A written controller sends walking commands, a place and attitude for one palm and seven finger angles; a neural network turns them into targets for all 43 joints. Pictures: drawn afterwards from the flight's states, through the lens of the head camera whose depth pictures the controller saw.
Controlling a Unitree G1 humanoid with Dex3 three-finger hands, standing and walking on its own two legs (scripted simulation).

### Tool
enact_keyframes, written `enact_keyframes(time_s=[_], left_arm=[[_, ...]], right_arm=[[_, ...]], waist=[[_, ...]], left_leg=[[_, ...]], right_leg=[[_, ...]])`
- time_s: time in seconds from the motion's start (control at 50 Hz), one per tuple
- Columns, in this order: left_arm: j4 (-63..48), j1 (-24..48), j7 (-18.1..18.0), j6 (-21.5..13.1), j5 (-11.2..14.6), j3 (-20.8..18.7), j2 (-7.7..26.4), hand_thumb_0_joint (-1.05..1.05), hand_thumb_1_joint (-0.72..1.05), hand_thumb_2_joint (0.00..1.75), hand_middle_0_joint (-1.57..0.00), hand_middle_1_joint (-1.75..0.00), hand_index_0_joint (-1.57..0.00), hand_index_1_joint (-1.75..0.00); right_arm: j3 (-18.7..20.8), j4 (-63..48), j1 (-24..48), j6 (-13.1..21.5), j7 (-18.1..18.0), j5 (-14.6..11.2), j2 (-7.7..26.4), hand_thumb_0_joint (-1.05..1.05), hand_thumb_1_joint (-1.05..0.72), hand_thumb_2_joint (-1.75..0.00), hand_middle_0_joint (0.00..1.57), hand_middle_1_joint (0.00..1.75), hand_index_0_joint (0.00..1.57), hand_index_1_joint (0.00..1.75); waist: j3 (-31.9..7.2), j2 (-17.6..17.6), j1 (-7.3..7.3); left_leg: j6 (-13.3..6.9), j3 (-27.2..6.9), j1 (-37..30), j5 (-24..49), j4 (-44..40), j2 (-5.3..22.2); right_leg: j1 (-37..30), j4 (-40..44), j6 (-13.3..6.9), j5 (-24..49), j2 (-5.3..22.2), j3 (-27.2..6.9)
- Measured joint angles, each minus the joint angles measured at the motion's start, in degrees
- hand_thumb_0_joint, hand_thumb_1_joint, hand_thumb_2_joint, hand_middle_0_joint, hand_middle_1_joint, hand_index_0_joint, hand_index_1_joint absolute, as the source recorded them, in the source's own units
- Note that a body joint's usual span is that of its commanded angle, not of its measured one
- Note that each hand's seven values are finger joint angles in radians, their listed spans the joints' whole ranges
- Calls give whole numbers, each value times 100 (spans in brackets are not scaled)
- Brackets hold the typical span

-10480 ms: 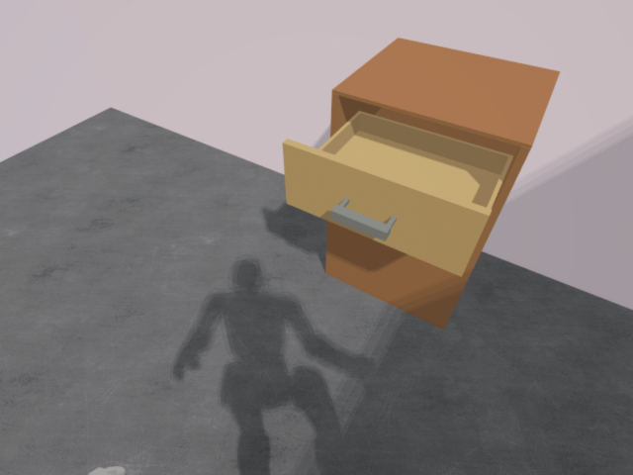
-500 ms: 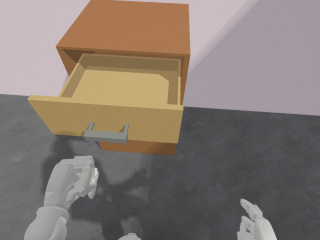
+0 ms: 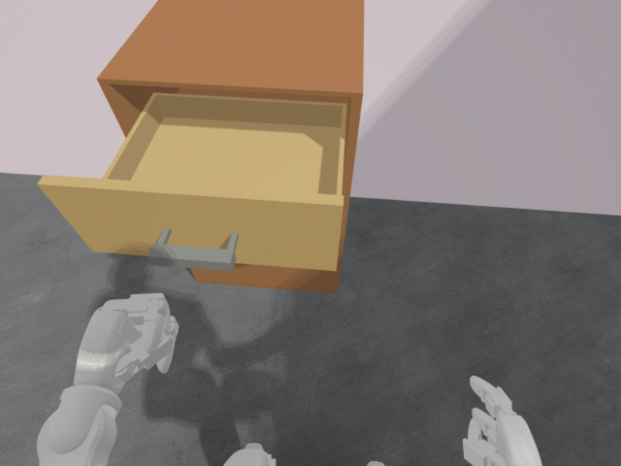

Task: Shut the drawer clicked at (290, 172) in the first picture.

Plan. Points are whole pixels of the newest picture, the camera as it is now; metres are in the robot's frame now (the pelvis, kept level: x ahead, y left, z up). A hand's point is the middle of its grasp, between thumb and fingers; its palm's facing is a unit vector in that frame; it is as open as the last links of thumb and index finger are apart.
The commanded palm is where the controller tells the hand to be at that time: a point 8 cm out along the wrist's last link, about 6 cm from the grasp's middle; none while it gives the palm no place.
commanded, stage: bring the fist close to the handle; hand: left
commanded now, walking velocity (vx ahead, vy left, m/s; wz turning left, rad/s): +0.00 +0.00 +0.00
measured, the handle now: (196, 246) +0.44 +0.20 -0.02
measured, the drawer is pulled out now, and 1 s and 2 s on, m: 0.27 0.27 0.21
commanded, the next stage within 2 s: push the drawer shut in 1.16 s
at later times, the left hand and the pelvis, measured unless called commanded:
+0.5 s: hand (191, 318) +0.30 +0.18 +0.00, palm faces -0.07 -1.00 -0.05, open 3.3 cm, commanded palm +0.29 +0.23 +0.00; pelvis -0.01 +0.01 -0.03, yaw -1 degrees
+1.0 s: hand (201, 308) +0.33 +0.17 -0.03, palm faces -0.08 -1.00 -0.05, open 3.3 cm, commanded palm +0.32 +0.22 -0.02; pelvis -0.02 +0.02 -0.05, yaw -2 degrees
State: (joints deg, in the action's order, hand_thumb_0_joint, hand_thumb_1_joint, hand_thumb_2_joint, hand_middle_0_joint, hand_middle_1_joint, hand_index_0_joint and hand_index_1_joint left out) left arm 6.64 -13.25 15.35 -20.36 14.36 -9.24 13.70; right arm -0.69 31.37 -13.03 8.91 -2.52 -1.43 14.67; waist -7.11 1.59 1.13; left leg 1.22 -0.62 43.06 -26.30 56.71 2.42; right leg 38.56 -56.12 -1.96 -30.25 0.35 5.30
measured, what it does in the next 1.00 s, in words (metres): lowers itself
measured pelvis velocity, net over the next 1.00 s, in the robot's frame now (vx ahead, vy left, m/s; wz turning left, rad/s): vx -0.02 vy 0.02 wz -0.04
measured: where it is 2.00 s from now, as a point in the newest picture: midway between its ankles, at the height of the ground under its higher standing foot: outside the picture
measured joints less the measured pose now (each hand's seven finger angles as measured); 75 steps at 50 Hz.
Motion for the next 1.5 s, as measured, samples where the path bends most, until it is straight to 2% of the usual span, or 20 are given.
enact_keyframes(time_s=[0.2, 0.5, 0.66, 0.8, 0.96, 1.3, 1.5], left_arm=[[634, 738, -33, -154, -101, 30, -44, 2, 90, 90, -140, -160, -140, -160], [1386, 1477, -149, -468, -192, -89, -3, 2, 90, 90, -140, -160, -140, -160], [1745, 1990, -307, -544, -341, 4, -47, 2, 90, 90, -140, -160, -140, -160], [2069, 2423, -428, -576, -429, -71, -15, 2, 90, 90, -140, -160, -140, -160], [1901, 2285, -458, -517, -399, -54, 1, 2, 90, 90, -140, -160, -140, -160], [2046, 2440, -585, -527, -495, 42, -47, 2, 90, 90, -140, -160, -140, -160], [2481, 2914, -480, -621, -469, -90, 93, 1, 89, 91, -140, -160, -140, -160]], right_arm=[[53, 92, -17, -106, 53, 37, 8, 1, -90, -90, 20, 30, 20, 30], [95, 206, -72, -351, 107, 73, -5, 1, -90, -90, 20, 30, 20, 30], [82, 196, -9, -477, 142, 100, -19, 1, -90, -90, 20, 30, 20, 30], [60, 171, 25, -618, 195, 132, -52, 1, -90, -90, 20, 30, 20, 30], [50, 128, -57, -803, 217, 89, -69, 1, -90, -90, 20, 30, 20, 30], [62, 86, 15, -905, 194, 88, -28, 1, -90, -90, 20, 30, 20, 30], [50, 201, 31, -886, 166, 87, -16, 1, -90, -90, 20, 30, 20, 30]], waist=[[-49, -30, 68], [-156, -49, 135], [-214, -56, 162], [-263, -64, 205], [-254, -32, 189], [-260, -58, 203], [-255, -43, 186]], left_leg=[[-16, 63, 474, -95, 336, 12], [-89, 108, 1278, -240, 925, 26], [-140, 123, 1723, -309, 1257, 20], [-165, 139, 2074, -370, 1514, 39], [-191, 169, 2068, -389, 1519, 48], [-167, 145, 2056, -395, 1497, 48], [-126, 80, 2143, -404, 1554, 50]], right_leg=[[523, -389, 5, -100, 7, -72], [1327, -952, 59, -212, 18, -134], [1762, -1264, 97, -267, 36, -157], [2114, -1505, 115, -310, 26, -181], [2114, -1496, 140, -307, 17, -214], [2100, -1482, 119, -324, 12, -194], [2167, -1541, 78, -357, 5, -134]])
